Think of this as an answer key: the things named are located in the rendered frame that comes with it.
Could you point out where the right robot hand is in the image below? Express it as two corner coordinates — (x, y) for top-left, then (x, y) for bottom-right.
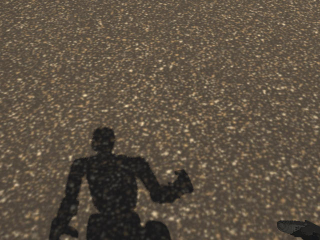
(277, 220), (320, 240)

